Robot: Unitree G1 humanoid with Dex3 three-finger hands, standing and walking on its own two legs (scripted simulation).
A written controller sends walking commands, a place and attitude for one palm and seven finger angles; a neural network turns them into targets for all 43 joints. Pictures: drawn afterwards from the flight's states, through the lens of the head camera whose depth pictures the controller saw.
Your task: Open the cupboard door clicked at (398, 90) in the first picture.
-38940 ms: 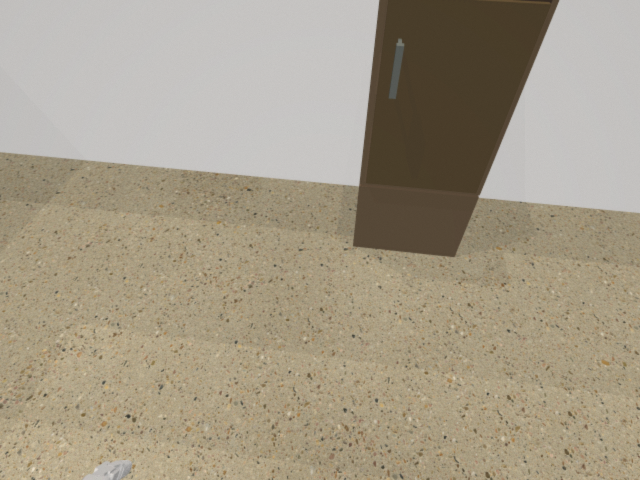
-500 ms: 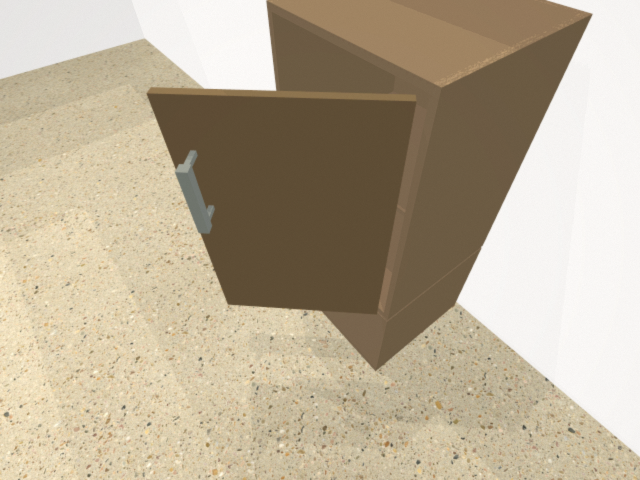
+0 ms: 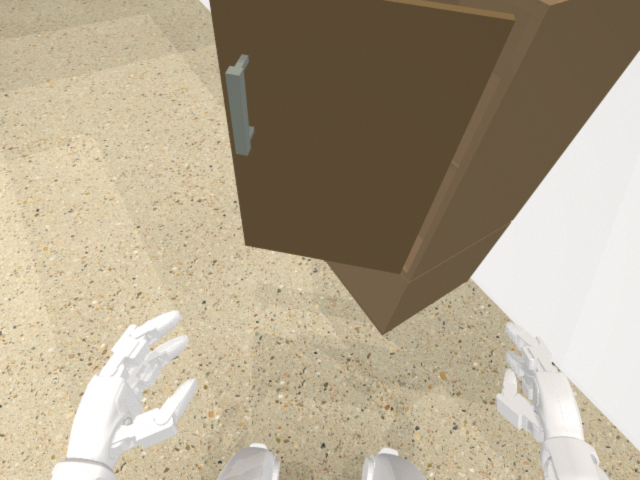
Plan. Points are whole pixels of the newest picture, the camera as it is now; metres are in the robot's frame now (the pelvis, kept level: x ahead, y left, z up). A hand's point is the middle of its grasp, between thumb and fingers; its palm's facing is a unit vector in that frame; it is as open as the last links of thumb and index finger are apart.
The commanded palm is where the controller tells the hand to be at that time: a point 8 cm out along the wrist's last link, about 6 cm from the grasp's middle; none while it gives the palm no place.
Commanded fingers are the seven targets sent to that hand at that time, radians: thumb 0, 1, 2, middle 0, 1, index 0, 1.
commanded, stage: raise the hand with hooked fingers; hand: left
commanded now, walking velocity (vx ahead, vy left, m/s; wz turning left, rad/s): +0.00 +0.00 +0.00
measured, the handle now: (243, 107) +0.61 +0.20 +0.10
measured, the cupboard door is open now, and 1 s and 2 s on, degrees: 47 47 47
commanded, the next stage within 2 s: move the hooked fingers beside the handle in 1.60 s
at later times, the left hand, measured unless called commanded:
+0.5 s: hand (123, 329) +0.24 +0.24 +0.07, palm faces +0.01 -1.00 -0.10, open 12.1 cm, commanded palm +0.22 +0.29 +0.08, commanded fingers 0.00 -0.29 0.39 -0.28 -1.07 -0.28 -1.07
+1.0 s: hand (109, 262) +0.30 +0.27 +0.11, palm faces -0.03 -1.00 -0.07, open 13.9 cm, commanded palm +0.28 +0.32 +0.11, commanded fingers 0.00 -0.50 0.30 -0.30 -1.20 -0.30 -1.20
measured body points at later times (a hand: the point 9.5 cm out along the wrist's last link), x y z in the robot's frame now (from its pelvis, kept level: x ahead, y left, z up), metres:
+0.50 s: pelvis +0.00 +0.03 +0.01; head +0.06 +0.04 +0.46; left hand +0.24 +0.30 +0.08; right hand +0.15 -0.22 -0.06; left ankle +0.01 +0.11 -0.66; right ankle +0.05 -0.11 -0.66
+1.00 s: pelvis +0.03 +0.01 +0.03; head +0.07 +0.01 +0.48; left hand +0.29 +0.32 +0.12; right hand +0.20 -0.23 -0.04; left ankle +0.01 +0.11 -0.66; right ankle +0.05 -0.11 -0.66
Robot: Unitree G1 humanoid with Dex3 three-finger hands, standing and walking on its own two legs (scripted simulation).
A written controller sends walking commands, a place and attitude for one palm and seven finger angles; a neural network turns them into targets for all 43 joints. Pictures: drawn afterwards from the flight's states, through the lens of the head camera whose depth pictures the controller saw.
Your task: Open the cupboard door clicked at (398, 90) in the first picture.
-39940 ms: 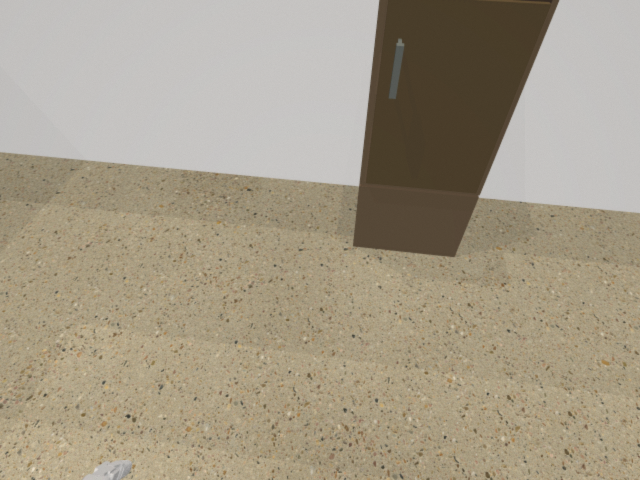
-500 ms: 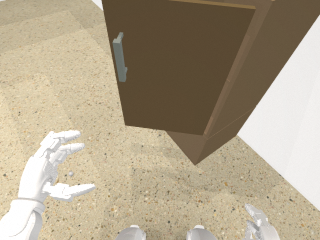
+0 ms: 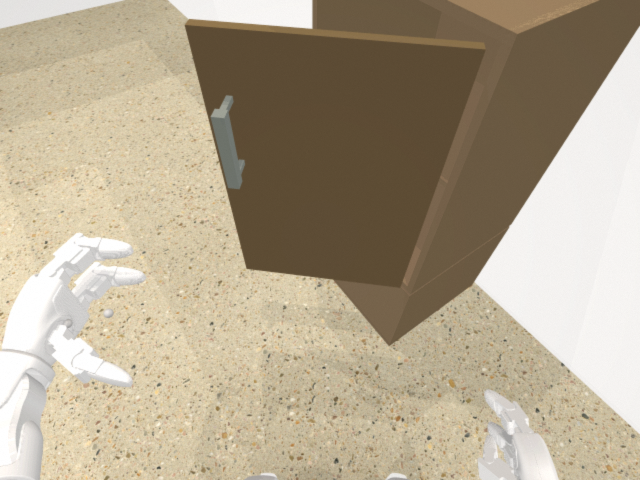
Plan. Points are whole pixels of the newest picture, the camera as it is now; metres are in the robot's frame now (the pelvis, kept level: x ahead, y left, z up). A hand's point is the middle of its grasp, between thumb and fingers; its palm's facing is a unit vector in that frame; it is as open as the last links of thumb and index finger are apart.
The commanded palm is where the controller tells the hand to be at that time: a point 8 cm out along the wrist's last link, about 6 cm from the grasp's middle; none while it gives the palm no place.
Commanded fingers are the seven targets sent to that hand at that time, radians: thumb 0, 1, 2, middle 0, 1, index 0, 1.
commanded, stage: raise the hand with hooked fingers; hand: left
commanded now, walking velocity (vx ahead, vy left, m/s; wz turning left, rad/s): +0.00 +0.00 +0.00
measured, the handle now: (231, 144) +0.58 +0.19 +0.06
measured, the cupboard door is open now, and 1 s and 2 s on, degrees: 47 47 47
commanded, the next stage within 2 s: move the hooked fingers beside the handle in 0.60 s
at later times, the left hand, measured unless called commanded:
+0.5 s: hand (108, 299) +0.29 +0.26 +0.08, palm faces -0.02 -1.00 -0.06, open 14.0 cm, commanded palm +0.26 +0.31 +0.09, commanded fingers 0.00 -0.50 0.30 -0.30 -1.20 -0.30 -1.20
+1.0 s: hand (125, 265) +0.33 +0.26 +0.09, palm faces -0.06 -1.00 -0.03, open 14.0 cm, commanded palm +0.31 +0.31 +0.08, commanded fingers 0.00 -0.50 0.30 -0.30 -1.20 -0.30 -1.20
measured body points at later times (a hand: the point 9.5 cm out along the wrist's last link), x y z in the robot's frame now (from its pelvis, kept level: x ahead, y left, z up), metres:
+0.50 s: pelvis -0.01 -0.01 +0.01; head +0.04 +0.00 +0.45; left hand +0.28 +0.32 +0.09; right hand +0.13 -0.26 -0.07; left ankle -0.02 +0.11 -0.70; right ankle +0.02 -0.12 -0.70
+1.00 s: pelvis -0.01 +0.00 +0.00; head +0.05 +0.00 +0.45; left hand +0.33 +0.31 +0.09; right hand +0.13 -0.26 -0.08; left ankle -0.02 +0.11 -0.70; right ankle +0.02 -0.12 -0.70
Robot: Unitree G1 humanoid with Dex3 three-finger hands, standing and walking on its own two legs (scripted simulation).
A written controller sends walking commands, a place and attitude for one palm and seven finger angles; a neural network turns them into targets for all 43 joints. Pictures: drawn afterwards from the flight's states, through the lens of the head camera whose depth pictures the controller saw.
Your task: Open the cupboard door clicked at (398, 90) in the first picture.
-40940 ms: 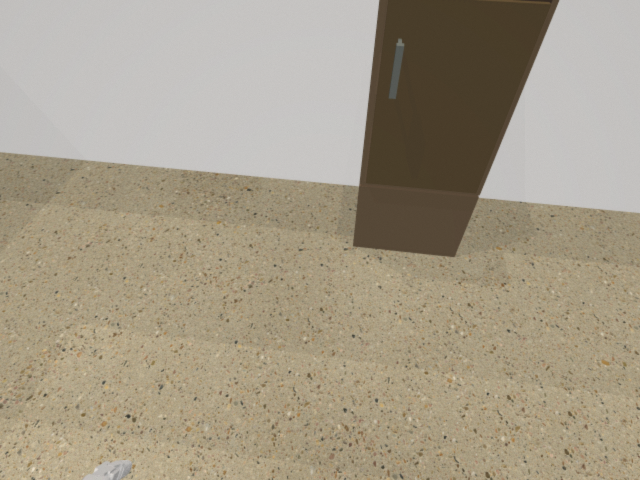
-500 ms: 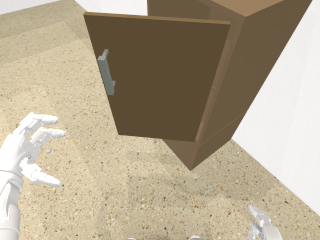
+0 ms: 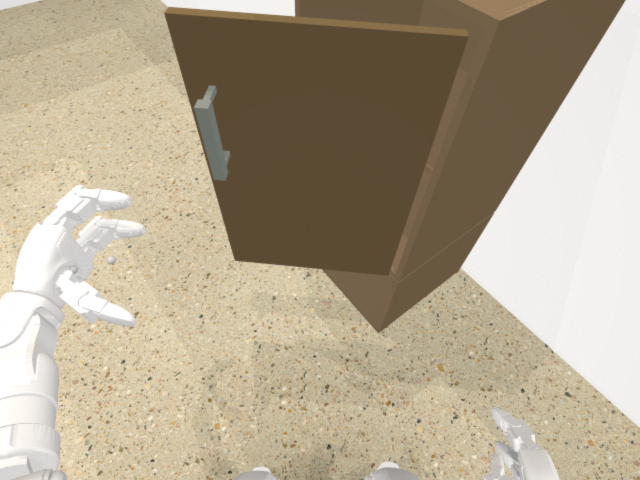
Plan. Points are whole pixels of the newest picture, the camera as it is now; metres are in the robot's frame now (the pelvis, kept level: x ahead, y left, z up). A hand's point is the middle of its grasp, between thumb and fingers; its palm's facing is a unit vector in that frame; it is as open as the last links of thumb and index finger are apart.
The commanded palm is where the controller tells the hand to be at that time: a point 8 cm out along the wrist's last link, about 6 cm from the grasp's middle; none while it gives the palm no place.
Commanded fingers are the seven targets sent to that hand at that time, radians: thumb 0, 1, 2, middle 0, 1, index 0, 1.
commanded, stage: move the hooked fingers beside the handle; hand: left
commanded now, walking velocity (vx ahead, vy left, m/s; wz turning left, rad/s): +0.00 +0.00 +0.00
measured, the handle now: (216, 135) +0.60 +0.20 +0.06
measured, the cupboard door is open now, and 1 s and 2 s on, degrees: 47 47 47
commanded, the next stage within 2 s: none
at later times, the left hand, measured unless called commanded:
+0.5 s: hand (137, 206) +0.42 +0.26 +0.08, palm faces -0.07 -1.00 -0.02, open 14.0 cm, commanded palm +0.40 +0.31 +0.07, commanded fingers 0.00 -0.50 0.30 -0.30 -1.20 -0.30 -1.20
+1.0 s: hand (144, 168) +0.50 +0.27 +0.08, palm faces -0.07 -1.00 -0.02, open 14.0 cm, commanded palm +0.49 +0.32 +0.07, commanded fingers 0.00 -0.50 0.30 -0.30 -1.20 -0.30 -1.20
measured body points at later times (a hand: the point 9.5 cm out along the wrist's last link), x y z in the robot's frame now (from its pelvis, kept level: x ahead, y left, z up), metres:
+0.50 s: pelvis +0.00 +0.00 -0.01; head +0.10 +0.01 +0.43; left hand +0.42 +0.31 +0.08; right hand +0.08 -0.27 -0.11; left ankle -0.01 +0.11 -0.70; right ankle +0.04 -0.12 -0.70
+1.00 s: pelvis +0.00 +0.01 -0.02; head +0.14 +0.04 +0.41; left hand +0.49 +0.33 +0.08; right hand +0.00 -0.27 -0.11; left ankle -0.01 +0.11 -0.70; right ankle +0.04 -0.12 -0.70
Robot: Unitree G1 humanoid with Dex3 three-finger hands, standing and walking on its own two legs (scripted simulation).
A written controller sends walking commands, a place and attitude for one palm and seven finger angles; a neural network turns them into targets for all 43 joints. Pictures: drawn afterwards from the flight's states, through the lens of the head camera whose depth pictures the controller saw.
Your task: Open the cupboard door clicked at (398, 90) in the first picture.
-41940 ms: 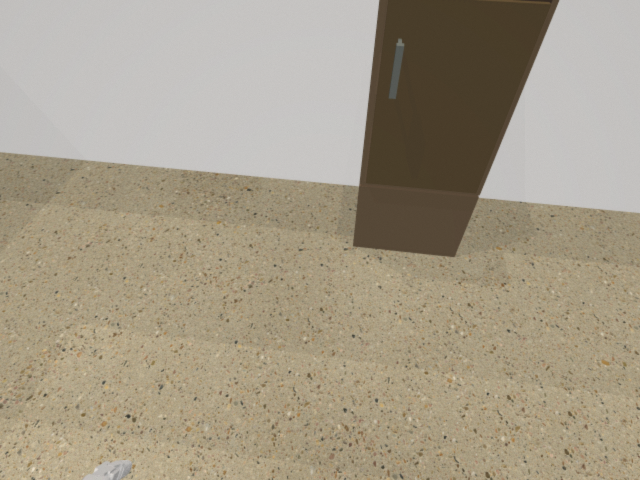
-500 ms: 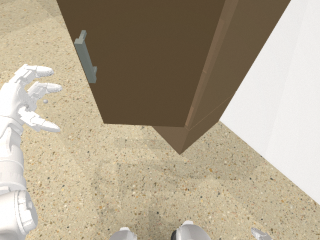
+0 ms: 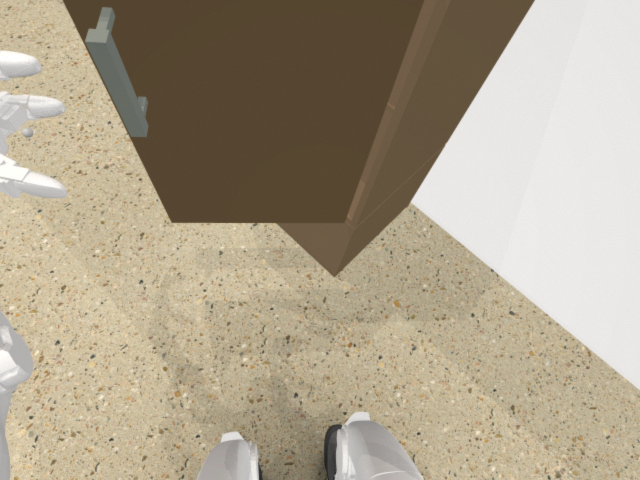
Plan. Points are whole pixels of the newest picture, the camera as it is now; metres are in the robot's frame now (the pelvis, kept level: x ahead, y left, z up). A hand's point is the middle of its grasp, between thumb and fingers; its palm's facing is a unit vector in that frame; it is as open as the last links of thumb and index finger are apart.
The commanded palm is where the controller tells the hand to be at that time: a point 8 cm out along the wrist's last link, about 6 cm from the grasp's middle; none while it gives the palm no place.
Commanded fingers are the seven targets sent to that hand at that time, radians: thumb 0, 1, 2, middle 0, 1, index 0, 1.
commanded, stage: move the hooked fingers beside the handle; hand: left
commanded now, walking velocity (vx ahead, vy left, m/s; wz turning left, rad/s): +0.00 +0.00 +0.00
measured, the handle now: (124, 78) +0.58 +0.21 +0.08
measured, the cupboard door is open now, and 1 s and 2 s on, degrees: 47 47 47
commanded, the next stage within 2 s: slide the fingers in behind the handle in 1.74 s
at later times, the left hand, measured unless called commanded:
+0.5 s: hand (42, 96) +0.54 +0.28 +0.09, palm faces -0.07 -1.00 -0.02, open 14.0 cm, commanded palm +0.52 +0.31 +0.08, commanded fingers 0.00 -0.50 0.30 -0.30 -1.20 -0.30 -1.20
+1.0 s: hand (43, 110) +0.52 +0.28 +0.09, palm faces -0.03 -1.00 -0.01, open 14.0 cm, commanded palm +0.52 +0.32 +0.08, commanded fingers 0.00 -0.50 0.30 -0.30 -1.20 -0.30 -1.20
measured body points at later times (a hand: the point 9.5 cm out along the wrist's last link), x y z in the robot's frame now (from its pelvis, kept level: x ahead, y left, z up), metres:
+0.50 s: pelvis +0.01 +0.02 +0.00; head +0.17 +0.05 +0.42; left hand +0.53 +0.34 +0.10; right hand -0.03 -0.24 -0.09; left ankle -0.01 +0.10 -0.68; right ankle +0.04 -0.13 -0.68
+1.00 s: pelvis +0.01 +0.00 -0.01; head +0.17 +0.04 +0.41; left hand +0.52 +0.34 +0.09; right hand +0.01 -0.27 -0.10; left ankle -0.01 +0.10 -0.68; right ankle +0.04 -0.13 -0.68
